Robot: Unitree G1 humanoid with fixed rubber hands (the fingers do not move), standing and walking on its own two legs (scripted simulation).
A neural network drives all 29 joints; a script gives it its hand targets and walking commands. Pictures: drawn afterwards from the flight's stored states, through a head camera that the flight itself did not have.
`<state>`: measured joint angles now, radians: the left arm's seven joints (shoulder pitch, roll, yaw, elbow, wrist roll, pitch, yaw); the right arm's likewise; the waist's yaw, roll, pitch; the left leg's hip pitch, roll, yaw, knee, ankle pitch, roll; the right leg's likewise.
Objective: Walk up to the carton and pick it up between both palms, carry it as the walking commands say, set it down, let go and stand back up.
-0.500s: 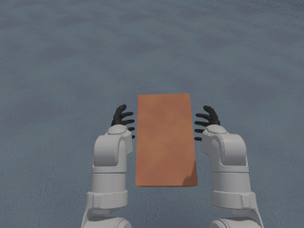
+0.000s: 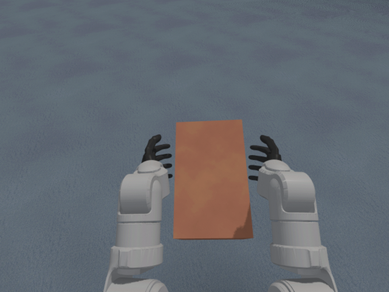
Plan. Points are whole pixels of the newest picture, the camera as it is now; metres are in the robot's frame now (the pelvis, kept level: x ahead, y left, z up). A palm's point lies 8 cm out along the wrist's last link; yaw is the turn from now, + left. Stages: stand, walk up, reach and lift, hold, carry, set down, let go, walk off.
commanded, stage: carry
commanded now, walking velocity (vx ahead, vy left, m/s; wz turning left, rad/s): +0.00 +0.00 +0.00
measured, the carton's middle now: (210, 183) +0.36 +0.00 -0.01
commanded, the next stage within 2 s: none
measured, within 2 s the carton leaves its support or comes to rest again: neither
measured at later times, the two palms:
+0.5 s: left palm (144, 176) +0.30 +0.13 +0.10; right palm (262, 174) +0.31 -0.09 +0.10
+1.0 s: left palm (69, 226) +0.22 +0.26 +0.06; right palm (189, 190) +0.29 +0.05 +0.07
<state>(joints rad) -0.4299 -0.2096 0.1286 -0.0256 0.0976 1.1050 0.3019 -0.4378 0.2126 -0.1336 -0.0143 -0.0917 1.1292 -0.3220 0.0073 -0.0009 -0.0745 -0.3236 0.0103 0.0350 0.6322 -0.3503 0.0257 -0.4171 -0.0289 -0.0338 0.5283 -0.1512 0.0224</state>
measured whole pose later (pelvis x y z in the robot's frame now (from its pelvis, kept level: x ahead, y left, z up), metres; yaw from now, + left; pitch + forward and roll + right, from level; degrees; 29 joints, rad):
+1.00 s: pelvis -0.06 +0.05 -0.01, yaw +18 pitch +5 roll -1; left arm -0.41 -0.20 0.09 -0.12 0.08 1.06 0.31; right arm -0.45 0.22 -0.11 -0.11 -0.08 1.09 -0.32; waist -0.01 -0.01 0.03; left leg -0.53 -0.04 0.07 0.70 -0.26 0.08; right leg -0.56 -0.20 -0.10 0.93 -0.51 0.11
